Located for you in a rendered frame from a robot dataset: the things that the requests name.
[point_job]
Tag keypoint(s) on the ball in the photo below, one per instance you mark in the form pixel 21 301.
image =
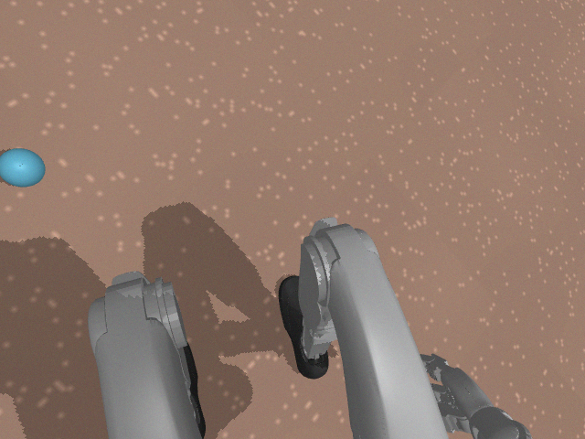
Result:
pixel 21 167

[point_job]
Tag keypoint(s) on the right robot arm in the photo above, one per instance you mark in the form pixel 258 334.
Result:
pixel 494 423

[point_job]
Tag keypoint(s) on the right robot foot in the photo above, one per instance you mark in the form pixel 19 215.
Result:
pixel 292 318

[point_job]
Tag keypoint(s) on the left robot foot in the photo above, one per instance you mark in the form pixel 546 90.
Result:
pixel 193 389

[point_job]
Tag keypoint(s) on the right robot hand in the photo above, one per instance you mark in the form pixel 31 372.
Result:
pixel 459 398

